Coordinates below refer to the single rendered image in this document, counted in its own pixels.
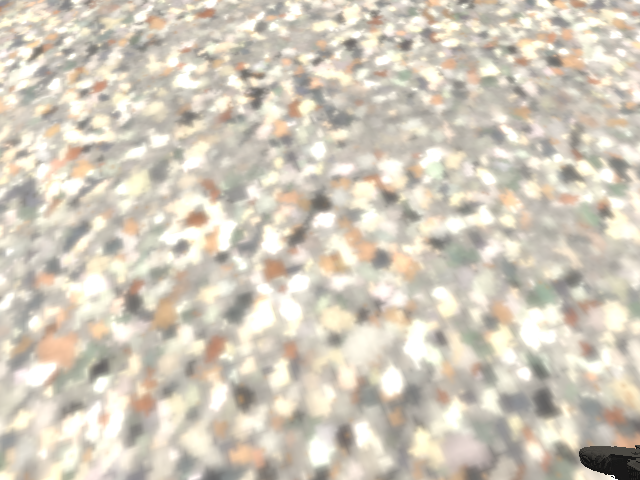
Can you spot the robot right hand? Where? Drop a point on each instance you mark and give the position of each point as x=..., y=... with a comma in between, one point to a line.
x=622, y=462

